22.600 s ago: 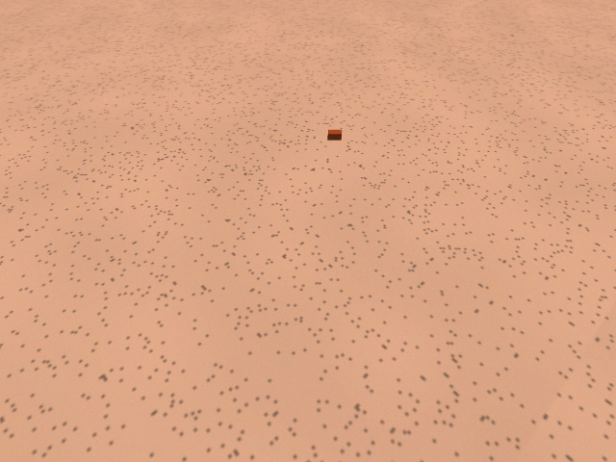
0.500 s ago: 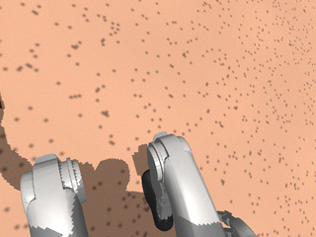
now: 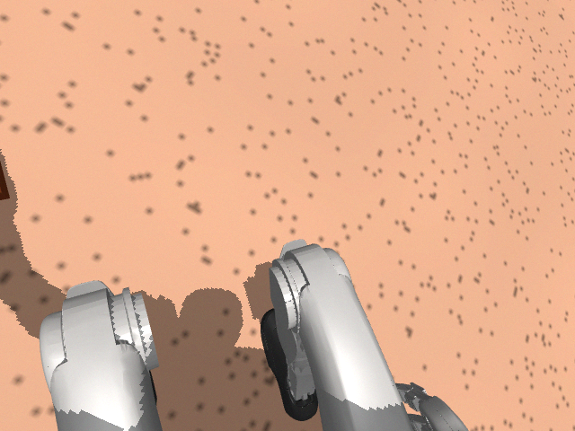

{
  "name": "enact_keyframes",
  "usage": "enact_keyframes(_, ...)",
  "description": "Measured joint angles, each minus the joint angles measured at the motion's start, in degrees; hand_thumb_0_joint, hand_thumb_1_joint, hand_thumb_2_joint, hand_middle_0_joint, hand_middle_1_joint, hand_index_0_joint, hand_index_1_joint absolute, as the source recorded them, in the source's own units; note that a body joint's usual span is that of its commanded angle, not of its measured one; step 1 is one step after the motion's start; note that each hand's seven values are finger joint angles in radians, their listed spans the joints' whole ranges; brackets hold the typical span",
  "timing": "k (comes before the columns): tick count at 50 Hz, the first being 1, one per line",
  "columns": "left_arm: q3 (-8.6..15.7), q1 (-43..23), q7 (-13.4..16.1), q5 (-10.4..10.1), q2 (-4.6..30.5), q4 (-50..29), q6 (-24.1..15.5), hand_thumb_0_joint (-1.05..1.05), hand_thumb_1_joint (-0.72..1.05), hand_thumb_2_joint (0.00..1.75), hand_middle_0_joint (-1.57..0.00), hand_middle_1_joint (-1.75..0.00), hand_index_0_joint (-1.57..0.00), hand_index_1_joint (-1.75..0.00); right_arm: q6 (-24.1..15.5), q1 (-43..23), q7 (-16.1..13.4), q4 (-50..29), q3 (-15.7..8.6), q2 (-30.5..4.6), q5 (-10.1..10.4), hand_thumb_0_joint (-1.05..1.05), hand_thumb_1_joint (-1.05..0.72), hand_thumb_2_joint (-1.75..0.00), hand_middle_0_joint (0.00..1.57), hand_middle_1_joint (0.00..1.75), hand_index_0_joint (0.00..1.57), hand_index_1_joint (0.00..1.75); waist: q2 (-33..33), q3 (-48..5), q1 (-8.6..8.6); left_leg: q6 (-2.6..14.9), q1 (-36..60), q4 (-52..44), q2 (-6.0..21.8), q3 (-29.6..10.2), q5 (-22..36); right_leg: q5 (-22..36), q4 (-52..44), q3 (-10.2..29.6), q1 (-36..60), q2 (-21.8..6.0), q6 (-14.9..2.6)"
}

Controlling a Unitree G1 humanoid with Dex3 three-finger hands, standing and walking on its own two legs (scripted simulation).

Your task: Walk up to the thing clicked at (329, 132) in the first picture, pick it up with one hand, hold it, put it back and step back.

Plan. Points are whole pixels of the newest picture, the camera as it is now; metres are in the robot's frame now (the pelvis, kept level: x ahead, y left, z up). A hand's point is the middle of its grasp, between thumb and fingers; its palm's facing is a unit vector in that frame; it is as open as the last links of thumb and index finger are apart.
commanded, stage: rise first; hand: left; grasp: from above
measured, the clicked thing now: out of the picture +0.49 +0.35 -0.30
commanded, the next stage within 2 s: none
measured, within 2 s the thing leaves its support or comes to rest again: neither
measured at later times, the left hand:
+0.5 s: hand out of the picture +0.46 +0.39 -0.16, palm faces -0.42 -0.11 -0.90, open 14.4 cm
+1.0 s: hand out of the picture +0.45 +0.38 -0.17, palm faces -0.44 -0.11 -0.89, open 14.4 cm
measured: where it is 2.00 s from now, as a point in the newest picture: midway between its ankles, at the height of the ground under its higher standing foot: (222, 406)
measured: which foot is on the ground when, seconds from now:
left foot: down 0.00-1.00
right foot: down 0.00-1.00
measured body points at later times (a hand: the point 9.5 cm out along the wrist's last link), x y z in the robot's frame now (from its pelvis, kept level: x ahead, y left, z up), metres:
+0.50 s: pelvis +0.00 +0.00 +0.00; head +0.24 +0.12 +0.36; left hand +0.47 +0.39 -0.11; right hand +0.06 -0.27 -0.08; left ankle +0.07 +0.13 -0.29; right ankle +0.11 -0.14 -0.29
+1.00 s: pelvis +0.00 +0.00 +0.00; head +0.24 +0.12 +0.35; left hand +0.47 +0.39 -0.12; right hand +0.07 -0.26 -0.08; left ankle +0.07 +0.13 -0.29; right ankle +0.11 -0.14 -0.29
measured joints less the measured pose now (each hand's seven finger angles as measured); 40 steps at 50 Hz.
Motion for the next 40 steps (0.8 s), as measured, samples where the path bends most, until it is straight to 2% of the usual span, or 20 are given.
enact_keyframes(12,-1.2,-0.8,-0.8,-0.1,0.8,1.4,-0.8,0.00,-0.59,1.07,-0.09,-0.95,-0.06,-0.97,0.3,0.0,-0.3,0.1,0.2,-0.4,0.0,0.00,-0.90,-0.90,0.20,0.30,0.20,0.29,0.1,-0.2,-0.10,-0.04,0.1,-0.1,0.0,0.0,0.4,0.5,0.0,0.0,-0.1,0.0,0.28)
enact_keyframes(15,-0.9,-0.9,-0.8,0.1,1.2,1.7,-1.2,0.00,-0.59,1.07,-0.09,-0.95,-0.06,-0.97,0.2,-0.1,-0.5,-0.1,0.5,-0.4,-0.1,0.00,-0.90,-0.90,0.20,0.30,0.20,0.29,-0.1,0.2,-0.27,0.07,0.1,0.1,0.1,-0.1,0.5,0.6,0.1,0.0,0.1,0.1,0.51)
enact_keyframes(23,-0.3,-1.2,-0.1,1.3,1.4,0.6,-1.6,0.00,-0.59,1.07,-0.09,-0.95,-0.06,-0.98,0.4,0.6,-0.5,0.0,0.7,-0.2,-0.1,0.00,-0.90,-0.89,0.20,0.30,0.20,0.29,-0.5,-0.1,-0.34,0.23,-0.5,0.3,-0.1,-0.1,0.5,0.5,0.1,-0.2,-0.2,0.0,-0.19)
enact_keyframes(28,-1.1,-1.5,0.1,1.4,1.2,0.6,-0.9,0.00,-0.59,1.07,-0.09,-0.95,-0.06,-0.98,0.4,0.8,-0.4,0.1,0.3,-0.1,-0.1,0.00,-0.90,-0.89,0.20,0.30,0.20,0.29,-0.1,-0.8,-0.43,0.44,-0.7,0.2,-0.3,0.1,0.4,0.1,0.1,-0.1,-0.2,-0.3,-0.49)
enact_keyframes(34,-1.7,-1.4,-0.9,0.7,0.9,0.9,0.0,0.00,-0.58,1.07,-0.09,-0.95,-0.06,-0.97,0.3,0.6,-0.1,-0.4,0.2,0.0,0.0,0.00,-0.90,-0.89,0.20,0.30,0.20,0.29,0.2,-0.7,-0.42,0.70,-0.6,0.0,-0.2,0.4,0.4,0.2,-0.2,0.1,-0.1,-0.3,-0.28)
enact_keyframes(40,-1.0,-0.7,-1.6,0.4,0.6,0.2,-0.6,0.00,-0.58,1.06,-0.09,-0.95,-0.07,-0.97,0.3,0.5,-0.1,-0.5,0.4,0.0,0.0,0.00,-0.90,-0.89,0.20,0.30,0.20,0.29,0.0,-0.3,-0.22,0.72,-0.4,0.0,-0.1,0.3,0.5,0.3,-0.3,0.1,0.1,-0.2,0.03)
